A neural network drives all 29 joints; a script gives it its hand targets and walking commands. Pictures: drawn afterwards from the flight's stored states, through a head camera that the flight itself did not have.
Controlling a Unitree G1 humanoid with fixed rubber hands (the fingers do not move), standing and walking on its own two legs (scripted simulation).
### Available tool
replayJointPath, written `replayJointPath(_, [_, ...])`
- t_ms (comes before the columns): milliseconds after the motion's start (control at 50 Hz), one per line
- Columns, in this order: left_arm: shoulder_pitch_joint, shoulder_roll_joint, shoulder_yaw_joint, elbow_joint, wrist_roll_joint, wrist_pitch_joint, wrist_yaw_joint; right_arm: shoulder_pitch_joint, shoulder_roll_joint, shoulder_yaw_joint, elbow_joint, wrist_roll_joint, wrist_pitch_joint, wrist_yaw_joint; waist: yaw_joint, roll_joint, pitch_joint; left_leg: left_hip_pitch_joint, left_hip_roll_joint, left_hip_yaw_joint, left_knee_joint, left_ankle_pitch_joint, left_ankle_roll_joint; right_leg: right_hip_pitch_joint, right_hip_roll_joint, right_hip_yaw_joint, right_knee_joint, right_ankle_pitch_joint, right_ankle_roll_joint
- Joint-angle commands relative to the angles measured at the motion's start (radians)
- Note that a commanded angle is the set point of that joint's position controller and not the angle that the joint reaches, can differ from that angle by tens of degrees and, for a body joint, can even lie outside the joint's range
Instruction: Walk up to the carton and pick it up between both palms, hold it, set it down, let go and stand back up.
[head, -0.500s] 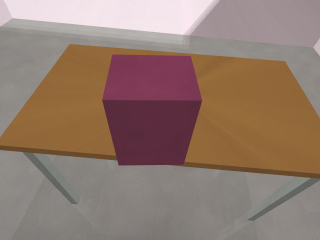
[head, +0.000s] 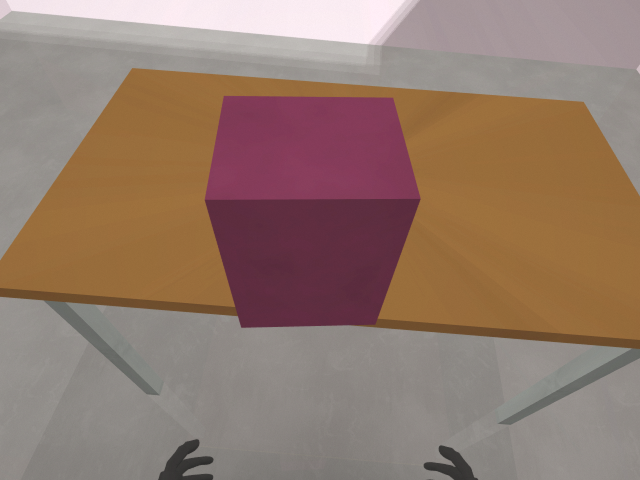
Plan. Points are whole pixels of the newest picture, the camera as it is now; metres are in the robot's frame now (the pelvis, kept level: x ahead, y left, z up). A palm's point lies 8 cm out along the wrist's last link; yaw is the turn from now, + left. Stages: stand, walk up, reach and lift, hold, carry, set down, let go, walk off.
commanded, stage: reach and lift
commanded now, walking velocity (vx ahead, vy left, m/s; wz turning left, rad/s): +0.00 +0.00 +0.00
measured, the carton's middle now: (309, 224) +0.43 +0.03 +0.06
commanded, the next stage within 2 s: none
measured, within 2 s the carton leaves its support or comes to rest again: neither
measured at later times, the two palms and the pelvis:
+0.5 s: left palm out of the picture +0.08 +0.20 -0.09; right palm out of the picture +0.09 -0.20 -0.09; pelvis -0.05 +0.00 +0.00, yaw +0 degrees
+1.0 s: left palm (122, 479) +0.14 +0.22 -0.05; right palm out of the picture +0.14 -0.17 -0.05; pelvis -0.06 +0.03 +0.00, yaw -1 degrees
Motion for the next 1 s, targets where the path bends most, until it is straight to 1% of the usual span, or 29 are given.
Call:
replayJointPath(0, [-0.309,0.125,-0.020,-0.275,-0.059,-0.039,0.029,-0.328,-0.108,0.005,-0.262,0.062,-0.051,-0.002,0.024,0.031,-0.299,0.117,0.023,-0.055,0.075,0.347,-0.031,-0.029,-0.004,0.026,0.056,0.289,-0.012])
replayJointPath(20, [-0.312,0.120,-0.051,-0.284,-0.094,-0.024,0.030,-0.329,-0.106,0.014,-0.270,0.083,-0.041,0.001,0.013,0.017,-0.361,0.137,0.027,-0.058,0.091,0.325,-0.028,-0.042,-0.007,0.024,0.065,0.266,-0.014])
replayJointPath(80, [-0.273,0.123,-0.101,-0.310,-0.162,0.026,0.030,-0.308,-0.110,0.051,-0.301,0.138,-0.009,-0.008,0.020,0.023,-0.505,0.179,0.031,-0.062,0.112,0.288,-0.026,-0.031,-0.011,0.026,0.076,0.223,-0.016])
replayJointPath(120, [-0.201,0.139,-0.116,-0.318,-0.182,0.049,0.028,-0.232,-0.121,0.066,-0.296,0.154,0.014,-0.011,0.019,0.016,-0.537,0.187,0.028,-0.066,0.102,0.321,-0.025,-0.008,-0.006,0.032,0.070,0.261,-0.010])
replayJointPath(160, [-0.162,0.164,-0.104,-0.308,-0.167,0.061,0.028,-0.176,-0.119,0.077,-0.261,0.155,0.034,-0.011,0.029,0.019,-0.510,0.196,0.013,-0.058,0.076,0.342,-0.029,0.027,0.002,0.036,0.034,0.282,0.000])
replayJointPath(180, [-0.110,0.174,-0.101,-0.296,-0.160,0.068,0.027,-0.125,-0.129,0.069,-0.260,0.150,0.041,-0.011,0.020,0.020,-0.459,0.203,0.010,-0.058,0.052,0.365,-0.029,0.031,0.006,0.035,0.014,0.300,0.004])
replayJointPath(220, [-0.060,0.171,-0.082,-0.248,-0.130,0.091,0.024,-0.059,-0.151,0.044,-0.219,0.104,0.065,-0.013,0.001,-0.012,-0.340,0.216,0.001,-0.062,-0.009,0.344,-0.035,0.037,0.010,0.034,-0.059,0.284,0.006])
replayJointPath(240, [-0.036,0.163,-0.077,-0.228,-0.115,0.098,0.020,-0.041,-0.154,0.037,-0.202,0.087,0.071,-0.013,0.003,-0.013,-0.265,0.225,0.001,-0.065,-0.041,0.335,-0.034,0.047,0.010,0.037,-0.095,0.278,0.001])
replayJointPath(280, [-0.002,0.152,-0.063,-0.219,-0.087,0.102,0.017,-0.004,-0.153,0.014,-0.196,0.056,0.078,-0.012,-0.005,0.001,-0.102,0.220,-0.001,-0.056,-0.101,0.255,-0.032,0.055,0.016,0.030,-0.151,0.195,-0.004])
replayJointPath(300, [-0.011,0.154,-0.053,-0.252,-0.074,0.092,0.018,0.003,-0.158,0.005,-0.214,0.042,0.072,-0.012,-0.008,0.028,-0.056,0.219,0.000,-0.055,-0.125,0.219,-0.034,0.063,0.012,0.027,-0.166,0.169,-0.006])
replayJointPath(320, [-0.017,0.145,-0.043,-0.280,-0.062,0.083,0.019,0.001,-0.155,-0.006,-0.233,0.035,0.065,-0.011,-0.005,0.033,0.007,0.208,0.005,-0.059,-0.142,0.183,-0.034,0.069,0.017,0.026,-0.179,0.137,-0.018])
replayJointPath(380, [-0.023,0.124,-0.009,-0.375,-0.018,0.020,0.022,-0.024,-0.130,-0.031,-0.344,0.006,0.006,-0.009,0.011,0.030,0.079,0.175,0.024,-0.063,-0.180,0.044,-0.025,0.083,0.008,0.019,-0.187,0.046,-0.023])
replayJointPath(420, [-0.043,0.100,-0.010,-0.449,-0.021,-0.037,0.030,-0.046,-0.106,-0.029,-0.415,0.002,-0.049,-0.003,0.018,0.015,0.075,0.132,0.034,-0.064,-0.185,-0.049,-0.010,0.078,-0.010,0.022,-0.180,-0.025,-0.031])
replayJointPath(440, [-0.034,0.087,-0.015,-0.479,-0.030,-0.068,0.033,-0.039,-0.106,-0.028,-0.458,0.004,-0.083,-0.001,0.012,0.009,0.046,0.140,0.042,-0.066,-0.177,-0.079,-0.005,0.067,-0.015,0.022,-0.169,-0.063,-0.033])
replayJointPath(480, [-0.024,0.079,-0.029,-0.530,-0.044,-0.135,0.044,-0.045,-0.092,-0.018,-0.501,0.024,-0.155,0.002,0.025,0.030,-0.020,0.126,0.045,-0.064,-0.160,-0.141,0.002,0.049,-0.023,0.023,-0.139,-0.109,-0.035])
replayJointPath(500, [-0.025,0.075,-0.040,-0.536,-0.056,-0.161,0.047,-0.047,-0.094,0.000,-0.530,0.027,-0.186,0.003,0.020,-0.002,-0.056,0.127,0.045,-0.064,-0.144,-0.150,0.007,0.039,-0.026,0.022,-0.134,-0.149,-0.035])
replayJointPath(540, [-0.009,0.084,-0.050,-0.536,-0.067,-0.205,0.049,-0.031,-0.076,0.019,-0.547,0.042,-0.231,-0.005,0.017,-0.003,-0.102,0.125,0.042,-0.051,-0.112,-0.182,0.009,0.007,-0.037,0.032,-0.126,-0.211,-0.031])
replayJointPath(560, [0.007,0.097,-0.052,-0.523,-0.071,-0.215,0.048,-0.019,-0.077,0.027,-0.565,0.045,-0.245,-0.012,0.011,-0.024,-0.120,0.150,0.038,-0.045,-0.094,-0.172,0.014,-0.023,-0.046,0.039,-0.132,-0.251,-0.028])
replayJointPath(620, [0.023,0.138,-0.055,-0.544,-0.089,-0.225,0.039,-0.003,-0.066,0.053,-0.588,0.060,-0.255,-0.033,0.014,-0.068,-0.145,0.202,0.017,-0.027,-0.041,-0.118,0.010,-0.102,-0.071,0.057,-0.172,-0.314,-0.030])
replayJointPath(640, [0.008,0.150,-0.049,-0.565,-0.090,-0.222,0.037,-0.003,-0.059,0.052,-0.582,0.065,-0.250,-0.038,0.010,-0.058,-0.146,0.213,0.015,-0.022,-0.027,-0.112,0.008,-0.128,-0.071,0.061,-0.176,-0.334,-0.031])
replayJointPath(660, [-0.001,0.170,-0.044,-0.576,-0.085,-0.215,0.037,-0.008,-0.052,0.071,-0.583,0.076,-0.238,-0.041,0.025,-0.060,-0.129,0.217,0.007,-0.016,-0.023,-0.089,0.009,-0.145,-0.072,0.059,-0.181,-0.315,-0.031])
replayJointPath(720, [0.014,0.170,-0.045,-0.577,-0.080,-0.169,0.046,0.018,-0.074,0.068,-0.559,0.087,-0.186,-0.035,0.026,0.003,-0.077,0.214,0.012,-0.025,-0.052,-0.148,-0.002,-0.122,-0.045,0.042,-0.156,-0.274,-0.036])
replayJointPath(740, [0.023,0.172,-0.043,-0.579,-0.082,-0.150,0.046,0.028,-0.092,0.058,-0.545,0.078,-0.164,-0.035,0.021,0.005,-0.054,0.221,0.015,-0.033,-0.058,-0.171,-0.002,-0.114,-0.044,0.042,-0.163,-0.295,-0.036])
replayJointPath(800, [0.015,0.149,-0.060,-0.582,-0.088,-0.120,0.050,0.030,-0.121,0.020,-0.515,0.061,-0.140,-0.030,0.004,0.053,0.009,0.226,0.021,-0.053,-0.086,-0.244,-0.010,-0.134,-0.031,0.029,-0.143,-0.289,-0.042])
replayJointPath(840, [-0.023,0.134,-0.064,-0.576,-0.084,-0.111,0.057,-0.003,-0.123,-0.001,-0.494,0.058,-0.138,-0.025,0.005,0.080,0.052,0.217,0.027,-0.065,-0.103,-0.238,-0.015,-0.134,-0.019,0.015,-0.130,-0.231,-0.052])
replayJointPath(880, [-0.072,0.117,-0.074,-0.608,-0.107,-0.117,0.066,-0.058,-0.133,-0.008,-0.529,0.069,-0.150,-0.023,-0.002,0.091,0.055,0.192,0.042,-0.081,-0.119,-0.234,-0.011,-0.108,-0.007,0.003,-0.101,-0.151,-0.051])
replayJointPath(900, [-0.096,0.111,-0.075,-0.614,-0.119,-0.118,0.071,-0.093,-0.139,-0.006,-0.559,0.068,-0.156,-0.023,-0.009,0.072,0.034,0.194,0.051,-0.091,-0.132,-0.233,-0.012,-0.084,-0.001,-0.003,-0.096,-0.132,-0.047])
replayJointPath(960, [-0.157,0.101,-0.078,-0.655,-0.136,-0.151,0.091,-0.169,-0.164,-0.012,-0.613,0.075,-0.191,-0.014,-0.004,0.054,-0.043,0.157,0.078,-0.126,-0.155,-0.338,-0.002,-0.038,0.008,-0.014,-0.043,-0.127,-0.039])
replayJointPath(980, [-0.177,0.097,-0.084,-0.671,-0.138,-0.164,0.100,-0.188,-0.165,0.000,-0.619,0.088,-0.202,-0.011,0.008,0.051,-0.067,0.143,0.079,-0.120,-0.156,-0.333,0.004,-0.024,0.003,-0.008,-0.038,-0.118,-0.040])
